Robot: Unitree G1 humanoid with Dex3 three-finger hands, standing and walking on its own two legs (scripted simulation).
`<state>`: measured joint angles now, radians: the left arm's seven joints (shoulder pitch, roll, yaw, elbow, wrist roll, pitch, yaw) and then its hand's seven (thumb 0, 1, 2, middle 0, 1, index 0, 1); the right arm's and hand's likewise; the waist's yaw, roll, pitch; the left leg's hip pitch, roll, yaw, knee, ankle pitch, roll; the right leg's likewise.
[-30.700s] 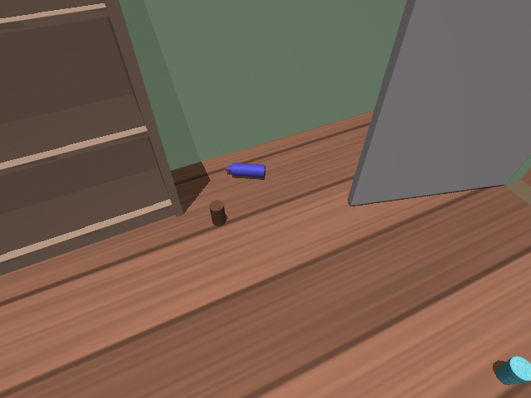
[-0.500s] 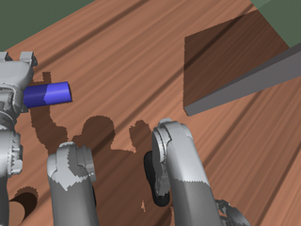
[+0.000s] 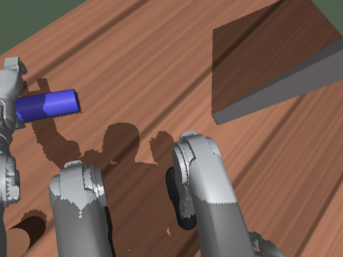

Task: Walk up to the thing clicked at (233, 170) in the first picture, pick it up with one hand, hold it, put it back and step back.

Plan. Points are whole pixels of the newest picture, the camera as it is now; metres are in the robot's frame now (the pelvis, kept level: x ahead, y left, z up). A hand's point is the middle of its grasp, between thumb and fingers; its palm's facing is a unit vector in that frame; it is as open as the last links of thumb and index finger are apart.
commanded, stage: close in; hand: left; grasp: from above
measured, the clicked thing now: (38, 107) +0.50 +0.24 -0.30
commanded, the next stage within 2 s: rest palm in 0.12 s
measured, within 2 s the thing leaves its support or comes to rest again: neither
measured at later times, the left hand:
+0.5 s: hand (37, 107) +0.49 +0.23 -0.23, palm faces -0.44 -0.04 -0.89, open 14.0 cm
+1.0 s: hand (37, 112) +0.48 +0.24 -0.26, palm faces -0.47 -0.10 -0.88, open 13.8 cm
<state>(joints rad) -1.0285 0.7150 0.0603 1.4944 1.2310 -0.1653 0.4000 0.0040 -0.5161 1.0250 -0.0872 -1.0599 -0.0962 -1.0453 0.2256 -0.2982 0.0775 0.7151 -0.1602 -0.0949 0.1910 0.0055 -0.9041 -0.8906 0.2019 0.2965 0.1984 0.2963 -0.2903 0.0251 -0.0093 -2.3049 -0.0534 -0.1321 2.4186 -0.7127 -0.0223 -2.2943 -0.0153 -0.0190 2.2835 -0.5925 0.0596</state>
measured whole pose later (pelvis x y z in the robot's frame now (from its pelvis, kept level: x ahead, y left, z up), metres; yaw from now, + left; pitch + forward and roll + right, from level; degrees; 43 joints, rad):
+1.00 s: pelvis +0.00 +0.01 -0.03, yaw -5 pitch +29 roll -13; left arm -1.08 0.89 0.10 1.75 1.35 -0.27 0.61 0.00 -0.46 1.01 -0.08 -1.03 -0.09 -1.02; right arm 0.18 -0.34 0.21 0.69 -0.26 -0.20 0.29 0.00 -0.90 -0.90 0.20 0.30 0.20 0.30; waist -0.40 -0.08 0.13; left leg -2.33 -0.05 -0.21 2.55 -0.74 -0.01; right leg -2.28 0.01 -0.09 2.33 -0.58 0.07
